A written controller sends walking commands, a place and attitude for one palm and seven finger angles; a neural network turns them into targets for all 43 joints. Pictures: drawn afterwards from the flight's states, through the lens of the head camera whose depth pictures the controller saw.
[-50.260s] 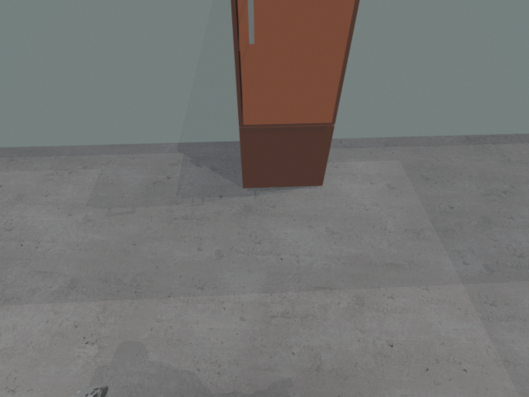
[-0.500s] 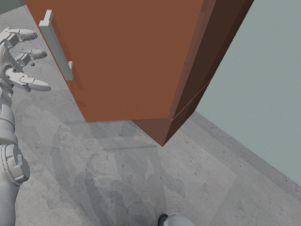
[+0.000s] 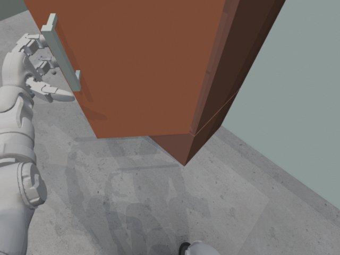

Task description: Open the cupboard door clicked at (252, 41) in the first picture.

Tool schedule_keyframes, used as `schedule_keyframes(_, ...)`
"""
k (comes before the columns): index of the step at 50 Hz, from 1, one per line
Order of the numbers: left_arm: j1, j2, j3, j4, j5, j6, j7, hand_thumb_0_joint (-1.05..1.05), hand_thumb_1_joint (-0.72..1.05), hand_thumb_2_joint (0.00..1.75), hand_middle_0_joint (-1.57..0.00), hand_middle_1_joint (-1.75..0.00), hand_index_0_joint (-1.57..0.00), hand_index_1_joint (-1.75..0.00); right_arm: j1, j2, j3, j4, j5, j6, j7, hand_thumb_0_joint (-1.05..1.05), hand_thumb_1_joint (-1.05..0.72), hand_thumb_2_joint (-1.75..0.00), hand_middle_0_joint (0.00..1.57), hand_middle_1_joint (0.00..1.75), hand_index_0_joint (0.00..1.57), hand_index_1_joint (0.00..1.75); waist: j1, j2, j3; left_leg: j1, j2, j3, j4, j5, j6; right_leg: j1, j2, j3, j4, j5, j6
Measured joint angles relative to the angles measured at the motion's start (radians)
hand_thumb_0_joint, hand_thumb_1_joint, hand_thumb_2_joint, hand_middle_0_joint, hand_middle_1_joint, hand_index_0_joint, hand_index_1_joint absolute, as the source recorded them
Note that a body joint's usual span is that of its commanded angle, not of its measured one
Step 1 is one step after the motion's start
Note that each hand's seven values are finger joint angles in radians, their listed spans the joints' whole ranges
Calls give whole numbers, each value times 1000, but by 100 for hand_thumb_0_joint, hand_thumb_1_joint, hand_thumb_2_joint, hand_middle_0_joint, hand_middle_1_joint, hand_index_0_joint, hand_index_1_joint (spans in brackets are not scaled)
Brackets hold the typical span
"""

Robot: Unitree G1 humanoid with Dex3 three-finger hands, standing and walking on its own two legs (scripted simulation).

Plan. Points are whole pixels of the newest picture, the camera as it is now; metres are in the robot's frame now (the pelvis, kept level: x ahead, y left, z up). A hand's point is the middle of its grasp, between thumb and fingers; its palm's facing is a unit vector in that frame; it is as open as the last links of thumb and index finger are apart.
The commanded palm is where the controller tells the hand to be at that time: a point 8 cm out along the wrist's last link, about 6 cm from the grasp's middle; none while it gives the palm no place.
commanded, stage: slide the fingers in behind the handle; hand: left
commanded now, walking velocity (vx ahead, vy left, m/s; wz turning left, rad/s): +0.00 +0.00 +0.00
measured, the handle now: (65, 56) +0.54 +0.21 +0.13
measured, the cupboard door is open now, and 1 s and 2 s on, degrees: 47 47 47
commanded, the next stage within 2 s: close the thumb around the handle in 0.98 s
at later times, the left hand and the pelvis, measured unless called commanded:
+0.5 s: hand (70, 73) +0.48 +0.19 +0.13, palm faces +0.02 -1.00 -0.01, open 14.0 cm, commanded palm +0.46 +0.24 +0.12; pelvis +0.00 +0.00 +0.00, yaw +0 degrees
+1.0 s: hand (74, 73) +0.48 +0.19 +0.13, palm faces +0.03 -1.00 -0.01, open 14.1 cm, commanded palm +0.46 +0.23 +0.12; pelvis -0.01 -0.01 +0.00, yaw +0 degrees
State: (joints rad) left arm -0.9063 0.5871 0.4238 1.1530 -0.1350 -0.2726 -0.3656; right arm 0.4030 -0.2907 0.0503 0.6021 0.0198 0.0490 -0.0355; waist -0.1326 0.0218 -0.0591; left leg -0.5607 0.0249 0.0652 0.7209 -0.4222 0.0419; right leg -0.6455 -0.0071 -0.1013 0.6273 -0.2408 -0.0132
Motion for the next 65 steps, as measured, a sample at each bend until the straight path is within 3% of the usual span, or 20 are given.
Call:
schedule_keyframes(19,34,-99,-34,-57,9,-12,86,-2,-50,30,-30,-120,-29,-120,16,8,-16,15,-8,-11,22,0,-90,-89,21,30,21,30,7,10,-16,26,-1,9,-16,3,-2,16,1,10,-3,-1,-1)
schedule_keyframes(33,2,-120,-58,-13,11,-27,114,-2,-50,30,-30,-120,-29,-120,0,8,-10,31,-7,-37,16,0,-90,-89,21,30,21,30,13,7,-1,27,-8,4,-12,16,-3,18,-7,6,6,6,-4)
schedule_keyframes(57,-45,-87,-46,35,24,-38,118,-2,-49,30,-30,-120,-29,-120,23,-2,-11,45,-12,-53,12,0,-90,-89,21,30,21,30,-8,5,4,-7,-7,4,0,19,-4,-15,-6,7,15,11,-7)
schedule_keyframes(65,-13,-81,-23,5,23,-37,106,-1,-29,39,-31,-122,-31,-122,24,0,-12,28,-11,-44,12,0,-90,-89,21,30,21,30,-8,5,-2,1,-2,12,-6,14,-4,-11,0,15,10,9,-6)
